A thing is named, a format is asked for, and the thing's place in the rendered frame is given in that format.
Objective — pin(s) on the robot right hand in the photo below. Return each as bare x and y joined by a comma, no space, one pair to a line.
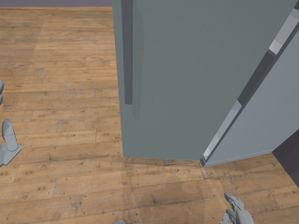
241,215

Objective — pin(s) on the handle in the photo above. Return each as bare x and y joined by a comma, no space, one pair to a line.
127,8

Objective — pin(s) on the fridge door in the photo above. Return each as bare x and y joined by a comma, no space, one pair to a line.
191,61

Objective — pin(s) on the robot left hand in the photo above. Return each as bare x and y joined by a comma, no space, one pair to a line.
9,150

